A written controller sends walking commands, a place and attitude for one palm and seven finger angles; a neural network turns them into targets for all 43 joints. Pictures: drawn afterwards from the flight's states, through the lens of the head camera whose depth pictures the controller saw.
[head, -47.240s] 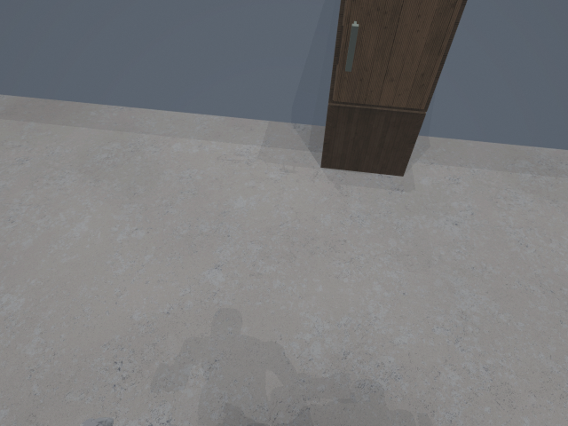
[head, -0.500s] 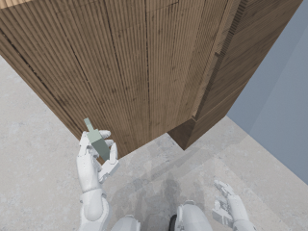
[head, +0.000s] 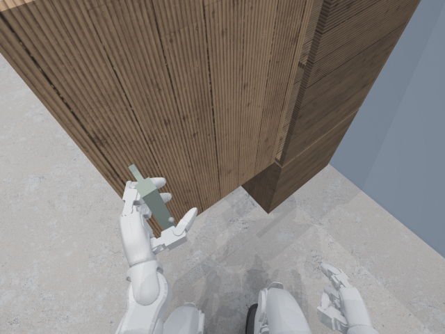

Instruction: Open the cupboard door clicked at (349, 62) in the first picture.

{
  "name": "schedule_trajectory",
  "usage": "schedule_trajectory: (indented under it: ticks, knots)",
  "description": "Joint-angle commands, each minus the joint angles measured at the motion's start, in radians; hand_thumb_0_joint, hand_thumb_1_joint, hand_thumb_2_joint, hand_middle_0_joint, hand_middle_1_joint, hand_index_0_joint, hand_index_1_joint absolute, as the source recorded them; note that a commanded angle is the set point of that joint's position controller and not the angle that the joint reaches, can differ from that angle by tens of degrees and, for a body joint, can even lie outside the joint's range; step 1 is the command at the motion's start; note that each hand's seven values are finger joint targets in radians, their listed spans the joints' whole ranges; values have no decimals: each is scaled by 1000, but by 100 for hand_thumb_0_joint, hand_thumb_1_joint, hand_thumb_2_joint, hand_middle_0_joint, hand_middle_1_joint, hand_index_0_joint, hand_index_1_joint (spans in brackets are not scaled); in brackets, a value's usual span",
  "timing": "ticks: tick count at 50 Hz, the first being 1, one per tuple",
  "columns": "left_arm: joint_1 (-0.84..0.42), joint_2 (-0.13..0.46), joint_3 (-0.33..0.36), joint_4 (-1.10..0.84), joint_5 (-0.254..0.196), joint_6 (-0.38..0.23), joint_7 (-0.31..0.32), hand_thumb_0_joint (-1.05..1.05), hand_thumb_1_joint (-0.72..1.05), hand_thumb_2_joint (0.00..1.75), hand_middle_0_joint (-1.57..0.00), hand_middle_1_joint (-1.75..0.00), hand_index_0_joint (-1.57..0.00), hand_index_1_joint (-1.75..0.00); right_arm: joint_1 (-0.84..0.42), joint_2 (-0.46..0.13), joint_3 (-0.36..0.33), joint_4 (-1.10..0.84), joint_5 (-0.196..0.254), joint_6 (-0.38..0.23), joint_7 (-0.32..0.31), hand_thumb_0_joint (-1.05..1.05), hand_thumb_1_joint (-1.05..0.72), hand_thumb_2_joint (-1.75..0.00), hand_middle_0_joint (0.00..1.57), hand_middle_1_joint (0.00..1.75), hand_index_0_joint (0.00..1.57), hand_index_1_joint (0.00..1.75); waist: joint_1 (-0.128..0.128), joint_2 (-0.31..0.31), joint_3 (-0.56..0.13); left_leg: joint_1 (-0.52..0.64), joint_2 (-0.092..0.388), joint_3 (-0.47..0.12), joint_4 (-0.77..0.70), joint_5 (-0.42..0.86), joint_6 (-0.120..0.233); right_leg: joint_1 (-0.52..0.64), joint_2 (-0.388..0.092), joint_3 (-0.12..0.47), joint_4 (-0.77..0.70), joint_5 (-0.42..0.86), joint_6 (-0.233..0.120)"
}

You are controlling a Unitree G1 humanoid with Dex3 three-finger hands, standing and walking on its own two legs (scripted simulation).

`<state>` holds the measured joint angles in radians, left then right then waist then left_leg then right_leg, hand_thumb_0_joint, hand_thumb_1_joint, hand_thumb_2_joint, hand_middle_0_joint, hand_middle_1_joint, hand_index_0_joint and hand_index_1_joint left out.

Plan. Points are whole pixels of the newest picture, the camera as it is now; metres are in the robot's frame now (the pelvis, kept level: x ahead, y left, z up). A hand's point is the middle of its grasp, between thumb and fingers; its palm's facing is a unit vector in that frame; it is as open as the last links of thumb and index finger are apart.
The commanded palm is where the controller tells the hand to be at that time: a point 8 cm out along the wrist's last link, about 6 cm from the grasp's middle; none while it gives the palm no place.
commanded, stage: open thumb and fingers to let go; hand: left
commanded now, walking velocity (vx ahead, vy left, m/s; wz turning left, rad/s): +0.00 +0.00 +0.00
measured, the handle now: (153, 201) +0.34 +0.14 +0.01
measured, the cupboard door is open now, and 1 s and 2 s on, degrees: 88 88 88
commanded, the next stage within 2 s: slide the hand sideways off the handle in 0.46 s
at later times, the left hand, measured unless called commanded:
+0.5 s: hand (171, 223) +0.30 +0.10 +0.02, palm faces +0.30 -0.95 -0.02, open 14.8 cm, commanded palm +0.26 +0.16 +0.02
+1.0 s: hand (157, 241) +0.27 +0.12 +0.02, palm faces -0.17 -0.99 +0.01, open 16.2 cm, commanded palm +0.24 +0.19 +0.02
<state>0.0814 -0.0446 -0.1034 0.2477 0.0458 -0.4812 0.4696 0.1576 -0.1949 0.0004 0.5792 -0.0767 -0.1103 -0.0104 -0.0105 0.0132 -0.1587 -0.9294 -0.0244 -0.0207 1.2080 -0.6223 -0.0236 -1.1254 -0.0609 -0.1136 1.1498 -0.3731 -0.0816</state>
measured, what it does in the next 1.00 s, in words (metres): stands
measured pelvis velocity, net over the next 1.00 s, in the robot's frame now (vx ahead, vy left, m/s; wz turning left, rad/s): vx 0.00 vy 0.04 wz -0.02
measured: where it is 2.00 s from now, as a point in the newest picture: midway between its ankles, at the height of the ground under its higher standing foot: outside the picture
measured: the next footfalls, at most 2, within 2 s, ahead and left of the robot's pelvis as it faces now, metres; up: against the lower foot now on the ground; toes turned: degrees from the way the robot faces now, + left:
none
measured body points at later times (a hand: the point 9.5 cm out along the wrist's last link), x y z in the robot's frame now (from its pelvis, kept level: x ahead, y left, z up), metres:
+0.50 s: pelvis -0.02 +0.02 +0.00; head +0.07 +0.00 +0.44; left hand +0.28 +0.15 +0.03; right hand +0.16 -0.21 -0.11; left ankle -0.02 +0.14 -0.63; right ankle +0.10 -0.08 -0.63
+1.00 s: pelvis +0.00 +0.04 -0.01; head +0.09 +0.04 +0.43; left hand +0.27 +0.18 +0.02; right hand +0.18 -0.19 -0.09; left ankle -0.02 +0.14 -0.63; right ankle +0.10 -0.08 -0.63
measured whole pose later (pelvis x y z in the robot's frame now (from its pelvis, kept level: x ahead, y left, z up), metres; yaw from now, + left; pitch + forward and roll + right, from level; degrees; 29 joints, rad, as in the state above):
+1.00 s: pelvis +0.00 +0.04 -0.01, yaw -1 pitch +19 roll +0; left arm 0.18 0.10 -0.12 0.10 -0.08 -0.42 -0.07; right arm 0.22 -0.24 0.02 0.44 -0.02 -0.11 0.02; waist -0.02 0.00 -0.17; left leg -0.96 -0.05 0.02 1.29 -0.66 0.04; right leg -1.15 -0.08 -0.07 1.19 -0.38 -0.02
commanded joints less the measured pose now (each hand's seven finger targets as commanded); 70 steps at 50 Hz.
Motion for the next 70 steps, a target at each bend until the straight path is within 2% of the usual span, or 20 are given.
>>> schedule_trajectory:
  ticks: [1, 4, 15, 22, 28, 29, 30, 31, 32, 34, 36, 37, 38, 39, 41, 48, 60, 63, 65, 70]
  knots:
    - [-175, 19, 4, -158, 28, -83, 2, 0, -43, 33, -30, -121, -30, -121, -41, -100, -36, -133, 2, -51, -5, 0, -90, -90, 20, 30, 20, 30, -16, -108, -281, -158, -34, 17, -144, 90, 22, 511, -15, 201, -233, -145, 59]
    - [-211, 5, -4, -127, 27, -82, 3, 0, -50, 30, -30, -120, -30, -120, -44, -103, -35, -133, 2, -55, -6, 0, -90, -90, 20, 30, 20, 30, -17, -99, -272, -153, -37, 20, -145, 80, 23, 492, -14, 197, -241, -167, 58]
    - [-263, 0, 2, -115, 30, -93, 23, 0, -50, 30, -21, -65, -21, -65, -31, -112, -39, -129, -3, -57, -2, 0, -90, -90, 20, 30, 20, 30, -13, -87, -321, -123, -36, 16, -169, 92, 24, 486, 1, 152, -212, -119, 56]
    - [-258, 2, 17, -98, 20, -89, 40, 0, -50, 30, -15, -30, -15, -30, -33, -111, -35, -128, -3, -53, 0, 0, -90, -90, 20, 30, 20, 30, -11, -107, -292, -132, -36, 12, -178, 87, 23, 483, 4, 146, -212, -125, 56]
    - [-292, 6, 30, -89, 3, -99, 39, 0, -50, 30, -15, -30, -15, -30, -47, -113, -31, -125, -1, -47, -5, 0, -90, -90, 20, 30, 20, 30, -12, -103, -288, -135, -40, 6, -177, 81, 22, 469, 7, 140, -212, -141, 53]
    - [-256, 113, -159, -75, 149, -118, -165, 0, -50, 30, -15, -30, -15, -30, 5, -149, -29, -100, -4, -50, 0, 0, -90, -90, 20, 30, 20, 30, -75, -120, -282, -127, -25, 22, -149, 76, 36, 466, 1, 154, -180, -58, 52]
    - [-333, 200, -60, -125, 112, -141, -269, 0, -50, 30, -15, -30, -15, -30, 13, -148, -34, -118, 7, -47, -4, 0, -90, -90, 20, 30, 20, 30, -66, -92, -316, -150, -30, 18, -140, 82, 41, 498, -11, 158, -159, -16, 46]
    - [-331, 197, -75, -149, 88, -147, -355, 0, -50, 30, -15, -30, -15, -30, 5, -146, -34, -127, 12, -48, -7, 0, -90, -90, 20, 30, 20, 30, -51, -57, -343, -150, -33, 18, -141, 81, 42, 519, -13, 169, -149, -5, 44]
    - [-318, 198, -81, -141, 54, -142, -438, 0, -50, 30, -15, -30, -15, -30, 4, -148, -33, -137, 27, -51, -9, 0, -90, -90, 20, 30, 20, 30, -58, -56, -317, -145, -32, 14, -146, 68, 41, 501, -12, 163, -152, -21, 43]
    - [-318, 156, -105, -158, -67, -104, -587, 0, -50, 30, -15, -30, -15, -30, 5, -153, -27, -163, 59, -62, -11, 0, -90, -90, 20, 30, 20, 30, -68, -42, -294, -128, -34, 5, -152, 63, 42, 487, -10, 163, -171, -58, 42]
    - [-262, 111, -84, -177, -177, -53, -644, 0, -50, 30, -15, -30, -15, -30, 4, -156, -27, -192, 84, -73, -13, 0, -90, -90, 20, 30, 20, 30, -57, -78, -286, -114, -33, -10, -166, 71, 41, 473, -2, 147, -180, -94, 48]
    - [-203, 109, -61, -179, -211, -29, -650, 0, -50, 30, -15, -30, -15, -30, 4, -158, -27, -209, 90, -76, -12, 0, -90, -90, 20, 30, 20, 30, -42, -99, -278, -120, -34, -9, -173, 71, 39, 475, -3, 141, -187, -117, 51]
    - [-182, 118, -43, -214, -226, -20, -646, 0, -50, 30, -15, -30, -15, -30, -5, -162, -24, -227, 92, -80, -10, 0, -90, -90, 20, 30, 20, 30, -25, -50, -293, -102, -40, -14, -183, 102, 38, 469, 1, 121, -165, -92, 43]
    - [-141, 146, -11, -218, -224, -8, -629, 0, -50, 30, -15, -30, -15, -30, 2, -162, -28, -228, 90, -79, -6, 0, -90, -90, 20, 30, 20, 30, -9, -53, -291, -100, -38, -14, -186, 115, 33, 455, 2, 111, -147, -79, 45]
    - [-97, 149, -5, -255, -198, -4, -586, 0, -50, 30, -15, -30, -15, -30, 9, -165, -33, -245, 80, -75, 3, 0, -90, -90, 20, 30, 20, 30, -7, -87, -292, -92, -34, -21, -180, 148, 33, 427, 9, 91, -119, -40, 46]
    - [96, 207, 41, -374, -127, -3, -521, 0, -50, 30, -15, -30, -15, -30, 16, -163, -38, -299, 67, -42, 26, 0, -90, -90, 20, 30, 20, 30, 26, -31, -290, -87, -32, -23, -172, 220, 18, 398, 23, 71, -64, 19, 27]
    - [335, 193, -1, -588, -138, -30, -565, 0, -50, 30, -15, -30, -15, -30, 41, -149, -46, -328, 67, -31, 12, 0, -90, -90, 20, 30, 20, 30, -10, -8, -291, -49, -13, -46, -106, 376, -11, 337, 32, 49, 9, 133, 33]
    - [357, 254, 63, -606, -151, -29, -590, 0, -50, 30, -15, -30, -15, -30, 33, -152, -49, -333, 69, -30, 3, 0, -90, -90, 20, 30, 20, 30, 0, -12, -296, -93, -20, -42, -87, 348, -3, 350, 33, 59, 21, 123, 30]
    - [378, 246, 59, -618, -161, -21, -610, 0, -50, 30, -15, -30, -15, -30, 36, -151, -49, -338, 72, -28, 0, 0, -90, -90, 20, 30, 20, 30, 1, 15, -301, -77, -18, -41, -85, 358, -10, 335, 32, 56, 26, 120, 32]
    - [438, 274, 122, -623, -210, 10, -655, 0, -50, 30, -15, -30, -15, -30, 35, -150, -52, -347, 82, -22, -10, 0, -90, -90, 20, 30, 20, 30, 8, -14, -310, -103, -21, -34, -68, 365, -5, 373, 36, 62, 23, 150, 34]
